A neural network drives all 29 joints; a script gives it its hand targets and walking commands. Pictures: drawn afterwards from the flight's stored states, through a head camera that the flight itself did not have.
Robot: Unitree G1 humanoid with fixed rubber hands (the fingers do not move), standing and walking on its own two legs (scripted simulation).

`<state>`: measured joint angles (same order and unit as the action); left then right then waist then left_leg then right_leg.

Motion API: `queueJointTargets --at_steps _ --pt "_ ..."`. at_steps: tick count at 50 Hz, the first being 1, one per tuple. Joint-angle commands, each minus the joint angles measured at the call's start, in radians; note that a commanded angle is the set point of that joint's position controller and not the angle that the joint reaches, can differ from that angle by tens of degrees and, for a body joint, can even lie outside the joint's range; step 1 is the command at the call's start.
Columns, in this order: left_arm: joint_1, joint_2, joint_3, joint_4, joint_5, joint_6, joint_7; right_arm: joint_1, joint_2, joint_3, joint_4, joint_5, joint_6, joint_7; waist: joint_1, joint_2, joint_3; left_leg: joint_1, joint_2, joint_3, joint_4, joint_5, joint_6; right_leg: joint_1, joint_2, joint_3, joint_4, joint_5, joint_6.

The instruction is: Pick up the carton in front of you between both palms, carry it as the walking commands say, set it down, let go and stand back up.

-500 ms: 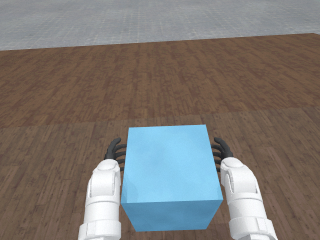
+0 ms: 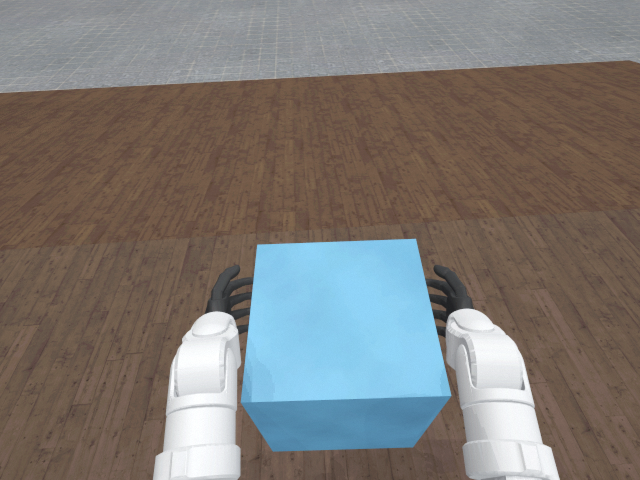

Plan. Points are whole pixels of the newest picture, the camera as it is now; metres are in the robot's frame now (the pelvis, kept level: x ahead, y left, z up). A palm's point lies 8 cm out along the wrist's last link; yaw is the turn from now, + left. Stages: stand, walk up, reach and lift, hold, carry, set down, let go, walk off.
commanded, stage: carry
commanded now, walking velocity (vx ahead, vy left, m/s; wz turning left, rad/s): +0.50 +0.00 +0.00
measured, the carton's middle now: (339, 352) +0.29 +0.00 -0.02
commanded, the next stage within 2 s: none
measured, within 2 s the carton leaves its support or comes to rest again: neither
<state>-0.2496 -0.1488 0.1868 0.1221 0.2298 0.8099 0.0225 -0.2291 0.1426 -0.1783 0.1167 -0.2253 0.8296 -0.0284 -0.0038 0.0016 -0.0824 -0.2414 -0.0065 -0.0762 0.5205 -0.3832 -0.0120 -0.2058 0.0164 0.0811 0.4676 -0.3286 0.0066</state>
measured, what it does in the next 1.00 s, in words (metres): walks ahead: right foot, then left foot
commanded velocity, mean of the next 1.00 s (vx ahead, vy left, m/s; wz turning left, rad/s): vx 0.50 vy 0.00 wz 0.00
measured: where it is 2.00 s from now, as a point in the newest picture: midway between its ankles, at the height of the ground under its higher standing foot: (322, 262)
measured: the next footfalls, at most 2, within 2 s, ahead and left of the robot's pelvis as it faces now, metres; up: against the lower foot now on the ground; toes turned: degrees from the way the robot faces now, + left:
right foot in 0.26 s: +0.14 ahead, -0.10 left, +0.00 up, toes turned -9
left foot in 0.56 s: +0.34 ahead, +0.12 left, +0.00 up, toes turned +8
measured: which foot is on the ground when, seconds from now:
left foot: down 0.00-0.30, up 0.32-0.54, down 0.56-0.96, up 0.98-1.00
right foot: down 0.00-0.08, up 0.10-0.24, down 0.26-0.58, up 0.60-0.94, down 0.96-1.00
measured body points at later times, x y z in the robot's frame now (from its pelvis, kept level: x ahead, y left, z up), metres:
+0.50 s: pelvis +0.19 +0.01 +0.00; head +0.19 +0.02 +0.45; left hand +0.47 +0.17 +0.07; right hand +0.47 -0.14 +0.08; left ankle +0.23 +0.12 -0.72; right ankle +0.10 -0.09 -0.74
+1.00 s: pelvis +0.52 +0.00 -0.02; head +0.53 +0.00 +0.43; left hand +0.81 +0.14 +0.06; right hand +0.80 -0.16 +0.05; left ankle +0.31 +0.11 -0.72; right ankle +0.63 -0.08 -0.74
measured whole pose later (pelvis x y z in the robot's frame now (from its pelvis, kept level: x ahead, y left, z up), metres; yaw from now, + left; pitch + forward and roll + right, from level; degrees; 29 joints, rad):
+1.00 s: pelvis +0.52 +0.00 -0.02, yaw -1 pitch +4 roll -2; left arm -0.18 -0.14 0.09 -0.35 0.12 1.19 0.09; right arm -0.17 0.13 -0.13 -0.37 -0.11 1.22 -0.09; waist -0.01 0.04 -0.07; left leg -0.04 0.10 0.15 0.66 -0.49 -0.02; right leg -0.49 -0.01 -0.25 0.52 -0.09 -0.09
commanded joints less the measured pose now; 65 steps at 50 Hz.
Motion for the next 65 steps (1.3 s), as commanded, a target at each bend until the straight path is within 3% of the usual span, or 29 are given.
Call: queueJointTargets --at_steps 1,2,3,4,5,8,11,12,13,14,15,18,22,25,26,27,28,29,31,32,42,45,46,47,48,49,51,53,65 --pt "-0.479 -0.905 -0.719 -0.187 -0.367 0.092 -0.199 -0.617 0.896 0.742 -0.239 0.401 0.058 0.213 0.008 -0.083 -0.272 0.054 0.004 0.097 -0.079 -0.033 0.016 -0.017 -0.151 0.107 -0.097 -0.318 -0.083" --pt "-0.498 -0.894 -0.737 -0.22 -0.383 0.122 -0.193 -0.624 0.885 0.755 -0.262 0.419 0.088 0.208 -0.006 0.008 -0.259 0.135 0.074 -0.014 -0.159 -0.164 0.046 -0.15 -0.099 0.023 0.006 -0.335 -0.055" --pt "-0.531 -0.886 -0.76 -0.263 -0.406 0.157 -0.189 -0.606 0.863 0.755 -0.274 0.428 0.118 0.201 -0.028 0.214 -0.211 0.186 0.216 -0.262 -0.291 -0.358 0.107 -0.316 -0.018 -0.1 0.221 -0.268 -0.011" --pt "-0.545 -0.869 -0.776 -0.287 -0.429 0.193 -0.188 -0.595 0.848 0.753 -0.296 0.434 0.151 0.193 -0.037 0.291 -0.139 0.235 0.32 -0.419 -0.359 -0.35 0.168 -0.466 -0.003 -0.153 0.314 -0.181 0.004" --pt "-0.556 -0.851 -0.783 -0.313 -0.449 0.222 -0.187 -0.592 0.838 0.754 -0.329 0.445 0.185 0.187 -0.03 0.221 -0.1 0.248 0.346 -0.418 -0.343 -0.224 0.2 -0.505 -0.046 -0.139 0.314 -0.169 -0.005" --pt "-0.458 -0.86 -0.78 -0.323 -0.497 0.292 -0.189 -0.524 0.821 0.768 -0.399 0.46 0.261 0.17 -0.014 0.127 -0.152 0.207 0.282 -0.22 -0.281 0.115 0.173 -0.343 -0.031 -0.195 0.1 -0.101 -0.011" --pt "-0.399 -0.9 -0.791 -0.37 -0.525 0.332 -0.188 -0.514 0.849 0.801 -0.492 0.515 0.306 0.176 -0.003 0.1 -0.278 0.017 0.169 0.025 -0.106 0.072 0.08 0.098 -0.025 -0.232 -0.092 0.099 -0.013" --pt "-0.385 -0.906 -0.786 -0.387 -0.524 0.343 -0.186 -0.521 0.855 0.806 -0.516 0.527 0.321 0.179 0.015 0.024 -0.315 -0.128 0.128 0.086 -0.001 0.054 0.047 0.272 -0.104 -0.118 -0.096 0.054 -0.055" --pt "-0.371 -0.896 -0.777 -0.406 -0.516 0.353 -0.182 -0.524 0.865 0.807 -0.536 0.533 0.337 0.184 0.03 -0.169 -0.308 -0.316 0.057 0.184 0.187 -0.009 0.003 0.389 -0.28 0.143 -0.17 -0.075 -0.125" --pt "-0.359 -0.881 -0.768 -0.423 -0.513 0.365 -0.176 -0.516 0.868 0.799 -0.534 0.538 0.353 0.187 0.034 -0.246 -0.267 -0.505 0.03 0.19 0.292 -0.128 0.009 0.479 -0.411 0.333 -0.218 -0.041 -0.207" --pt "-0.352 -0.88 -0.77 -0.457 -0.501 0.374 -0.17 -0.519 0.873 0.801 -0.553 0.548 0.364 0.193 0.034 -0.211 -0.232 -0.563 0.047 0.144 0.362 -0.204 0.023 0.467 -0.461 0.381 -0.238 0.045 -0.251" --pt "-0.391 -0.909 -0.786 -0.522 -0.501 0.394 -0.158 -0.5 0.882 0.785 -0.539 0.564 0.385 0.207 0.031 -0.076 -0.208 -0.532 0.093 0.139 0.279 -0.143 0.023 0.386 -0.406 0.23 -0.244 0.189 -0.223" --pt "-0.426 -0.893 -0.804 -0.536 -0.552 0.419 -0.167 -0.465 0.865 0.768 -0.518 0.544 0.392 0.189 0.023 -0.149 -0.242 -0.265 0.024 0.256 0.043 0.087 0.022 0.245 -0.289 -0.038 -0.221 0.223 -0.128" --pt "-0.412 -0.869 -0.805 -0.507 -0.564 0.434 -0.182 -0.446 0.861 0.749 -0.496 0.524 0.399 0.172 0.008 -0.109 -0.247 0.096 -0.012 0.331 -0.11 0.241 0.032 0.044 -0.224 -0.19 -0.072 0.18 -0.068" --pt "-0.419 -0.86 -0.802 -0.497 -0.563 0.44 -0.185 -0.445 0.857 0.744 -0.484 0.518 0.403 0.17 -0.005 -0.054 -0.282 0.272 0.04 0.28 -0.116 0.215 0.058 -0.055 -0.194 -0.246 0.063 0.212 -0.043" --pt "-0.445 -0.85 -0.799 -0.501 -0.564 0.446 -0.189 -0.439 0.842 0.736 -0.47 0.506 0.406 0.168 -0.026 0.101 -0.309 0.416 0.203 0.026 -0.19 0.025 0.123 -0.235 -0.126 -0.296 0.292 0.12 0.001" --pt "-0.469 -0.848 -0.8 -0.501 -0.571 0.454 -0.194 -0.44 0.831 0.723 -0.45 0.496 0.408 0.166 -0.033 0.318 -0.299 0.522 0.412 -0.363 -0.293 0.025 0.211 -0.478 -0.029 -0.267 0.524 -0.175 0.036" --pt "-0.498 -0.85 -0.803 -0.482 -0.582 0.46 -0.199 -0.466 0.842 0.716 -0.456 0.494 0.41 0.166 -0.036 0.224 -0.276 0.531 0.463 -0.413 -0.273 0.205 0.274 -0.561 -0.064 -0.149 0.653 -0.233 0.009" --pt "-0.487 -0.886 -0.785 -0.465 -0.581 0.45 -0.209 -0.511 0.907 0.75 -0.508 0.511 0.4 0.163 -0.029 0.05 -0.276 0.475 0.425 -0.29 -0.252 0.352 0.248 -0.614 -0.118 -0.105 0.695 -0.174 -0.027" --pt "-0.461 -0.903 -0.773 -0.439 -0.57 0.442 -0.209 -0.526 0.924 0.758 -0.514 0.516 0.397 0.163 -0.024 0.025 -0.275 0.443 0.392 -0.204 -0.261 0.411 0.207 -0.583 -0.147 -0.096 0.647 -0.111 -0.026" --pt "-0.308 -0.908 -0.787 -0.542 -0.469 0.394 -0.147 -0.432 0.873 0.793 -0.608 0.567 0.382 0.209 -0.024 0.169 -0.196 0.387 0.23 0.187 -0.255 0.721 0.116 -0.33 -0.02 -0.309 0.049 0.245 -0.025" --pt "-0.26 -0.892 -0.779 -0.509 -0.466 0.406 -0.155 -0.371 0.836 0.775 -0.574 0.537 0.393 0.211 0.007 0.151 -0.248 0.282 0.202 0.286 -0.025 0.891 0.064 0.007 0.031 -0.384 -0.05 0.305 -0.056" --pt "-0.265 -0.895 -0.776 -0.499 -0.466 0.407 -0.162 -0.367 0.829 0.777 -0.57 0.531 0.396 0.211 0.018 0.109 -0.304 0.168 0.167 0.307 0.128 0.767 0.037 0.2 -0.005 -0.35 -0.035 0.277 -0.069" --pt "-0.259 -0.894 -0.769 -0.485 -0.466 0.405 -0.169 -0.404 0.826 0.782 -0.583 0.532 0.4 0.213 0.043 -0.022 -0.373 -0.05 0.114 0.289 0.378 0.491 0.007 0.405 -0.185 -0.066 -0.054 0.128 -0.141" --pt "-0.277 -0.892 -0.771 -0.47 -0.473 0.402 -0.177 -0.416 0.846 0.789 -0.581 0.533 0.401 0.216 0.026 -0.266 -0.392 -0.342 -0.009 0.243 0.634 -0.028 -0.016 0.541 -0.423 0.374 -0.161 0.133 -0.255" --pt "-0.275 -0.917 -0.769 -0.464 -0.485 0.399 -0.181 -0.436 0.856 0.797 -0.56 0.539 0.396 0.22 0.03 -0.238 -0.373 -0.446 0.007 0.123 0.773 -0.117 0.017 0.53 -0.436 0.432 -0.214 0.242 -0.296" --pt "-0.323 -0.974 -0.803 -0.479 -0.51 0.381 -0.194 -0.432 0.907 0.797 -0.554 0.533 0.376 0.218 0.021 -0.087 -0.338 -0.46 0.106 0.07 0.751 -0.05 0.042 0.439 -0.421 0.239 -0.183 0.342 -0.221" --pt "-0.354 -1.013 -0.821 -0.506 -0.534 0.361 -0.2 -0.429 0.954 0.805 -0.551 0.524 0.352 0.213 0.017 -0.04 -0.313 -0.38 0.141 0.074 0.572 0.047 0.035 0.311 -0.372 0.102 -0.237 0.316 -0.173" --pt "-0.282 -0.873 -0.819 -0.598 -0.55 0.365 -0.208 -0.371 0.893 0.827 -0.63 0.515 0.325 0.168 0.026 -0.156 -0.148 -0.312 0.043 0.305 0.016 0.335 0.029 0.32 -0.25 -0.221 -0.234 0.577 -0.114"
